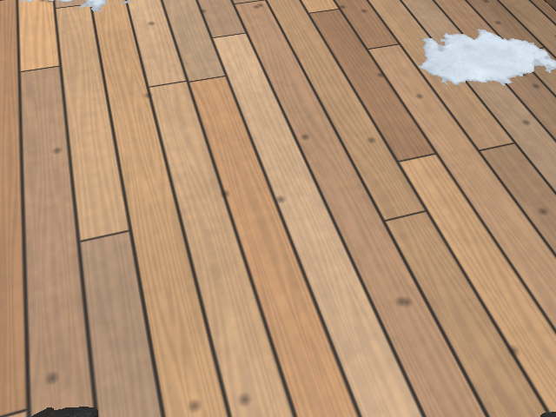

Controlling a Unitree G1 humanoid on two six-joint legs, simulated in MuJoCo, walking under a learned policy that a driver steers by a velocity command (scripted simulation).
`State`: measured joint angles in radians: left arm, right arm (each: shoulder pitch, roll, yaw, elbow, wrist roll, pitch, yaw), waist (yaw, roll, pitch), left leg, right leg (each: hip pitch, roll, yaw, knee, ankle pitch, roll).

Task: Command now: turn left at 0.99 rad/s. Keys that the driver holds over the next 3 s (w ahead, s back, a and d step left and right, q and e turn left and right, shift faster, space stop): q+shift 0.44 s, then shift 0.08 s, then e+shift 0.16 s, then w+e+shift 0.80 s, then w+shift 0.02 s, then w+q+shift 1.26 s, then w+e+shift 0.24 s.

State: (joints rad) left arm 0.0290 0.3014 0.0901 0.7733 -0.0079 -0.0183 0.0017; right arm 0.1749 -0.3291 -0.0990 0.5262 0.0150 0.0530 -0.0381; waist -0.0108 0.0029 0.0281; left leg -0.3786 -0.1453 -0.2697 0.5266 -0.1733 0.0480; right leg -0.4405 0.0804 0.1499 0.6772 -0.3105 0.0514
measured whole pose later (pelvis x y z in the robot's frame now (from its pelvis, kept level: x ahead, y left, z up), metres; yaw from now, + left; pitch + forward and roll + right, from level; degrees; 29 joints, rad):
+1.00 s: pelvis +0.08 +0.06 +0.01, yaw +18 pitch +1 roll +0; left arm 0.25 0.30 0.10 0.76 -0.04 0.01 -0.02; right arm 0.33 -0.27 -0.08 0.77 -0.02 -0.08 -0.03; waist -0.01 0.01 -0.04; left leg 0.02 0.05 0.28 0.25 -0.28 0.00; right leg -0.74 -0.14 0.02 1.10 -0.10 0.04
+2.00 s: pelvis +0.94 -0.04 +0.00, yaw -1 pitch +0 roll +1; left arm 0.00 0.25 -0.01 0.58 0.03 -0.15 -0.02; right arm 0.55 -0.23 -0.05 0.82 0.03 -0.08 0.01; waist -0.11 -0.02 0.04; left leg -0.03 -0.17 -0.17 0.32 -0.26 0.12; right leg -0.68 -0.06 0.16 0.79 -0.09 0.01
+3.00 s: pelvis +1.78 +0.20 -0.01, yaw +45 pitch +0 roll +1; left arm 0.07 0.29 0.00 0.62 -0.03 -0.11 -0.04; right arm 0.39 -0.28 -0.04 0.75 0.01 -0.09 0.01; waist -0.09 -0.03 0.03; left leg 0.14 -0.10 -0.10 0.29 -0.42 0.08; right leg -0.67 -0.07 0.01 0.53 0.19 -0.01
